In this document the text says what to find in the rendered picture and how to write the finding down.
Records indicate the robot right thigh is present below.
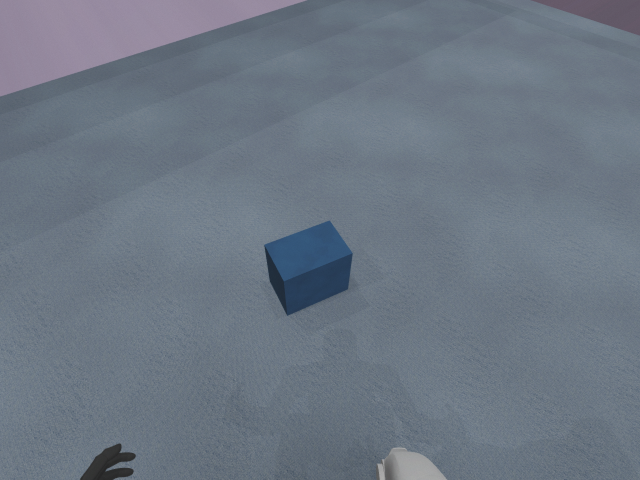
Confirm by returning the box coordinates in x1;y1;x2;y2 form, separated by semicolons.
376;451;447;480

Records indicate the robot left hand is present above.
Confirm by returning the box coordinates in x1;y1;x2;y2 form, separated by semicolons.
80;444;136;480

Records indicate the carton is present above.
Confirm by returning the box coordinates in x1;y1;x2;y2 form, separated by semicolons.
264;220;353;316

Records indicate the robot right shin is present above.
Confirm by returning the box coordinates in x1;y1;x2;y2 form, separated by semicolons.
388;448;408;456

